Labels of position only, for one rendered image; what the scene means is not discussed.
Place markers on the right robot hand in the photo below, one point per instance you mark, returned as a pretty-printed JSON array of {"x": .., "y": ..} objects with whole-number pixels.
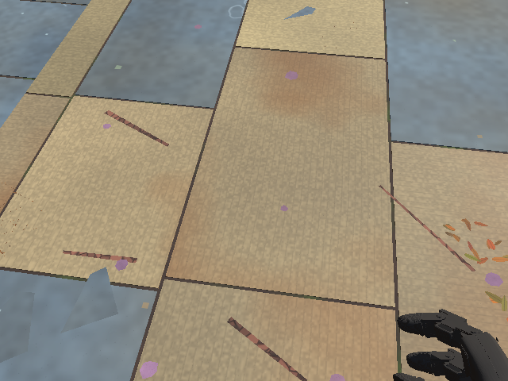
[{"x": 481, "y": 357}]

